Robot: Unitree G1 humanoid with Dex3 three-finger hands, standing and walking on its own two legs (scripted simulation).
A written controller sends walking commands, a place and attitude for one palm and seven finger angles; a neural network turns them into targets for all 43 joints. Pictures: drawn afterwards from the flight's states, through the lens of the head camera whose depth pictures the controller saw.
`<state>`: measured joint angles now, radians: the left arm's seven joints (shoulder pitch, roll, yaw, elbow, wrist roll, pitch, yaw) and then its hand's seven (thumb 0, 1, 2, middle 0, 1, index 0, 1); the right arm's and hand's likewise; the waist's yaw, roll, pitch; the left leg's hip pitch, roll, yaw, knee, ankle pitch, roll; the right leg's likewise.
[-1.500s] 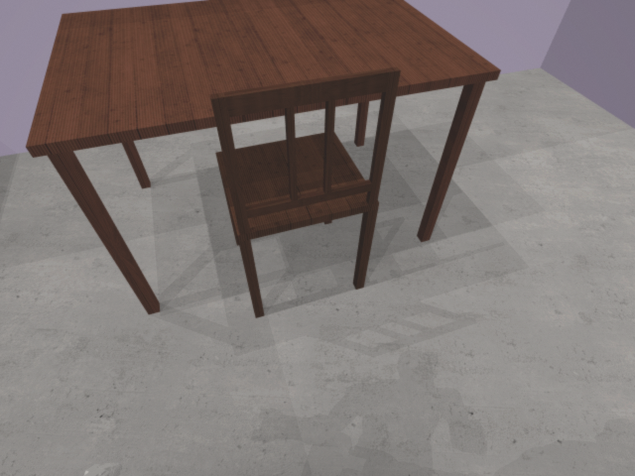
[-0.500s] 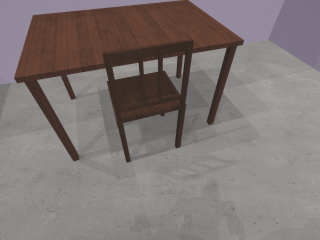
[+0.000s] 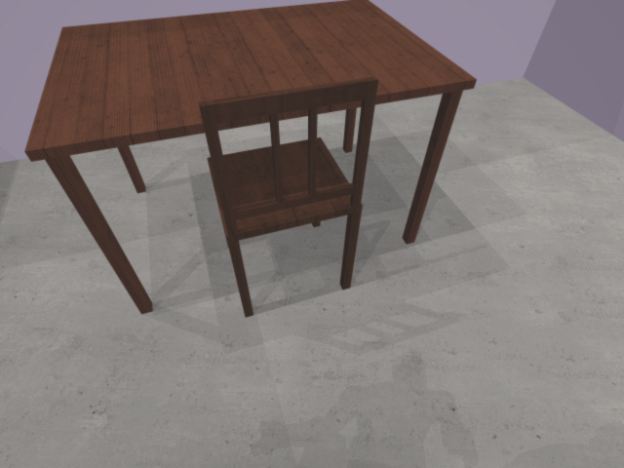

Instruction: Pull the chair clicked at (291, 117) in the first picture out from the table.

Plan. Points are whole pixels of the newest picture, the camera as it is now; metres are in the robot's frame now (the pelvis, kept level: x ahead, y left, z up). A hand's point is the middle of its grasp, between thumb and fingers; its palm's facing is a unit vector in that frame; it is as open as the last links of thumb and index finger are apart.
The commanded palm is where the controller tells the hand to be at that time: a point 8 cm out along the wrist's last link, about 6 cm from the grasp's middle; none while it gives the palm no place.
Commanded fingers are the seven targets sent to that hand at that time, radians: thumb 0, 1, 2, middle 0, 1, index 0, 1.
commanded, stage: walk to a spot facing it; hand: left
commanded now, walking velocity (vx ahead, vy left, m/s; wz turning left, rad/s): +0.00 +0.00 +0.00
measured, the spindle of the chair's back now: (276, 161) +0.83 +0.14 -0.11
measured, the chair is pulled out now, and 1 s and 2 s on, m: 0.00 0.00 0.00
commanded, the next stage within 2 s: none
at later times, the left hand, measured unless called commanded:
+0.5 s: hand out of the picture +0.06 +0.17 -0.18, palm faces -0.15 -0.95 -0.28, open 7.4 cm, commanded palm none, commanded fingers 0.00 0.90 0.90 -0.20 -0.30 -0.20 -0.30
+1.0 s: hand out of the picture +0.13 +0.21 -0.18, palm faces -0.37 -0.89 -0.26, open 7.4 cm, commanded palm none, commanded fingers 0.00 0.90 0.90 -0.20 -0.30 -0.20 -0.30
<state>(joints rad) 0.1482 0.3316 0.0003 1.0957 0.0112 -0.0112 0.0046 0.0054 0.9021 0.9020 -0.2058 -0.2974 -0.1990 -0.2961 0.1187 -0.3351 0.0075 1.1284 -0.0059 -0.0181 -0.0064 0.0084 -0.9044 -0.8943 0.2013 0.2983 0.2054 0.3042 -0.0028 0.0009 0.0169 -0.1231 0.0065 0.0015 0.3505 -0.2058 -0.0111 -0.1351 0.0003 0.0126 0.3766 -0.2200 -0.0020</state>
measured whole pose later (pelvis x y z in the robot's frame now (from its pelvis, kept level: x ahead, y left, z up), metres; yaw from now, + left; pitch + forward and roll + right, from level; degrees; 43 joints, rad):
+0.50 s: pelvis -0.02 -0.02 -0.03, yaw -11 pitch -2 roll +2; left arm 0.26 0.21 0.04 0.94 0.02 0.04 -0.01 0.00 0.90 0.90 -0.20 -0.30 -0.20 -0.30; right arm 0.19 -0.24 -0.05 0.98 -0.01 0.04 -0.02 0.01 -0.90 -0.89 0.20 0.30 0.21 0.30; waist 0.01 0.03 0.08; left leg -0.33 0.09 0.10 0.85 -0.47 -0.04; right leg -0.33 0.04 -0.01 0.71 -0.35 -0.06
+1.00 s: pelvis -0.02 +0.03 -0.01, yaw -29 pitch +2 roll +0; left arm 0.27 0.26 0.10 0.90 0.02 0.06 0.00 0.01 0.90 0.90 -0.20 -0.30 -0.20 -0.30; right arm 0.15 -0.21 -0.04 0.87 -0.01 0.00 -0.04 0.01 -0.91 -0.89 0.20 0.30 0.20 0.30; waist 0.04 -0.05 0.02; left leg -0.24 -0.02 -0.02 0.50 -0.28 0.01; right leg -0.44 0.12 0.19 0.70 -0.34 0.02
